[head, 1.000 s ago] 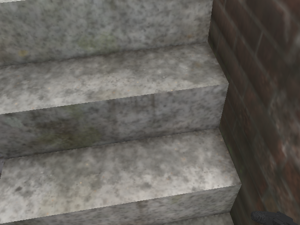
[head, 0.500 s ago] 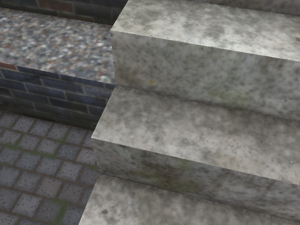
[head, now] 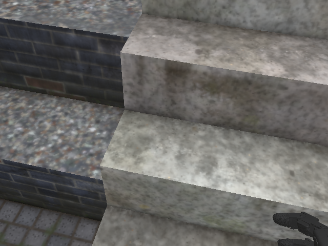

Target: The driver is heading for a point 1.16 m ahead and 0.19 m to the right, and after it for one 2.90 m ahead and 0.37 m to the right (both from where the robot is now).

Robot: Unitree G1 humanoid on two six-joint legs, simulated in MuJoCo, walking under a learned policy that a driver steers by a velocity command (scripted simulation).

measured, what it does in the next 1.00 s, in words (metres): climbs, turning right: left foot, then right foot 0.18 m higher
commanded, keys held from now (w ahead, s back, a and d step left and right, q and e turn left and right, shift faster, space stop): w+e+shift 0.36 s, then w+shift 0.16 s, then w+q+shift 0.48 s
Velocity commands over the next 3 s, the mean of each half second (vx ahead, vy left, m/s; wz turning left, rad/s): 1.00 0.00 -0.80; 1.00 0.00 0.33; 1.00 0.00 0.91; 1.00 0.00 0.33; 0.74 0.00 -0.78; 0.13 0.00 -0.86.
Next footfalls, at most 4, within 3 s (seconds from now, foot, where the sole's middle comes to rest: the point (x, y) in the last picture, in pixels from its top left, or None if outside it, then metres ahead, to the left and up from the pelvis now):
0.22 left None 0.16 0.12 -0.65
0.52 right None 0.17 -0.26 -0.47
0.84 left None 0.38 -0.12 -0.44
1.06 right None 0.11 -0.20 -0.59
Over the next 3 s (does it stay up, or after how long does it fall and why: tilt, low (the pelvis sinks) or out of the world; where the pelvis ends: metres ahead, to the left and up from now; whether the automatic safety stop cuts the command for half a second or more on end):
stays up -0.31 -0.06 -0.23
